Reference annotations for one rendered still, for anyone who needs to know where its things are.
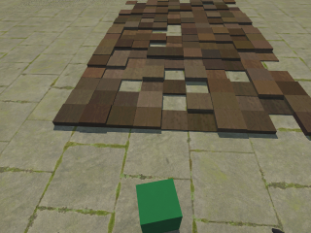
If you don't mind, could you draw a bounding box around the carton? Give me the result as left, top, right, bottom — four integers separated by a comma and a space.
136, 179, 183, 233

